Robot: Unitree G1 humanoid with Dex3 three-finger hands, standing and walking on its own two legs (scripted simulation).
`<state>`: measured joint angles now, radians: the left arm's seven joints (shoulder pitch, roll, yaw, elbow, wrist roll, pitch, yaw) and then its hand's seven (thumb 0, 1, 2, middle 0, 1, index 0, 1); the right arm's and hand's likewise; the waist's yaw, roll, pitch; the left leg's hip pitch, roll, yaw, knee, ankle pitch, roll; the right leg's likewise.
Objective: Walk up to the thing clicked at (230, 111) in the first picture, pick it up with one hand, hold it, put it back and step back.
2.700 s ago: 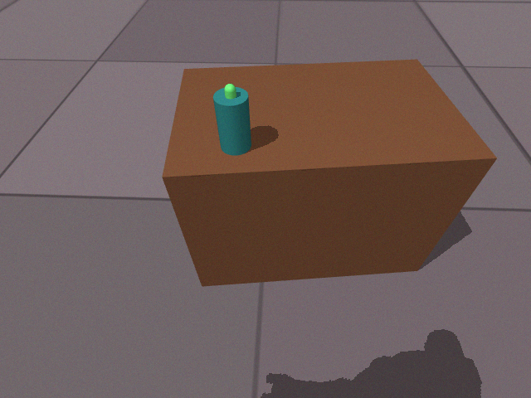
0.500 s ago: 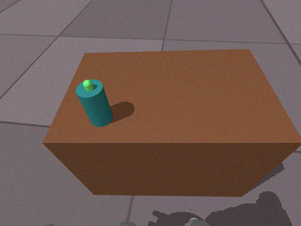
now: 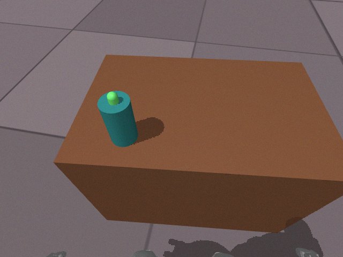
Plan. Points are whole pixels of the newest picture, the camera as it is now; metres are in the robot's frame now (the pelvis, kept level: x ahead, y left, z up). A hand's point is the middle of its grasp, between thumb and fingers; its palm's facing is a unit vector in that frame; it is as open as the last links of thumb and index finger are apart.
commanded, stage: walk up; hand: left
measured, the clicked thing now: (118, 117) +0.49 +0.20 +0.00
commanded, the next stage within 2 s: stand in 1.10 s
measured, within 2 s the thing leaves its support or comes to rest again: neither
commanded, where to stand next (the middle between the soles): +0.06 +0.01 m, yaw -2 degrees
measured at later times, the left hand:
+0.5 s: hand out of the picture +0.08 +0.26 -0.12, palm faces -0.05 -0.92 -0.39, open 7.4 cm
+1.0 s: hand out of the picture +0.12 +0.25 -0.12, palm faces -0.07 -0.93 -0.37, open 7.4 cm
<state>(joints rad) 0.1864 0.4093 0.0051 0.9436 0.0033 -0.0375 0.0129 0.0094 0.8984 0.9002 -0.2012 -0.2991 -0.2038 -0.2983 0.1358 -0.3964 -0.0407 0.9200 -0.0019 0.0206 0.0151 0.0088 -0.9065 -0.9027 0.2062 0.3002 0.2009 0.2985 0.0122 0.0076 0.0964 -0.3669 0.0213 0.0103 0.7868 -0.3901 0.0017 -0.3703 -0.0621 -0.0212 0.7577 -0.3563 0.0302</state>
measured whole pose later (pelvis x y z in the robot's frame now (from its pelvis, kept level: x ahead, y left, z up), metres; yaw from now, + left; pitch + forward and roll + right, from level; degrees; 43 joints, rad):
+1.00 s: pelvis +0.01 +0.00 +0.03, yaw -2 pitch -2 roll +0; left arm 0.06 0.36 0.00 1.11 0.01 -0.02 0.00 0.01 0.90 0.90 -0.20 -0.30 -0.20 -0.30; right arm 0.10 -0.36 -0.04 1.11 -0.01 0.02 0.02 0.01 -0.91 -0.90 0.21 0.30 0.20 0.30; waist -0.01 0.00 0.07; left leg -0.16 0.02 0.05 0.41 -0.22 0.00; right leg -0.19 -0.05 0.02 0.42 -0.19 0.04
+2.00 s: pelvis +0.03 -0.02 +0.04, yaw -1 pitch -2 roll +0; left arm 0.09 0.35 0.00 1.14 0.01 -0.01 -0.01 0.01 0.90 0.90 -0.20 -0.30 -0.20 -0.30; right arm 0.10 -0.35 -0.01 1.14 0.00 -0.01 0.01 0.01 -0.91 -0.90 0.21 0.30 0.20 0.30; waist 0.00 0.01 0.05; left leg -0.09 0.05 0.03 0.32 -0.19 -0.03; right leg -0.12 -0.02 -0.01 0.31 -0.16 0.02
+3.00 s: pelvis +0.03 -0.02 +0.04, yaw -1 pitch -2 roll +0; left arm 0.11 0.35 0.00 1.14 0.01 -0.01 -0.01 0.01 0.90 0.90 -0.20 -0.30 -0.20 -0.30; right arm 0.11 -0.35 0.00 1.13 -0.01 -0.01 0.01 0.01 -0.91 -0.90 0.21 0.30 0.20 0.30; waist 0.00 0.00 0.05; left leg -0.10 0.04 0.02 0.32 -0.19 -0.03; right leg -0.12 -0.02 -0.02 0.31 -0.17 0.02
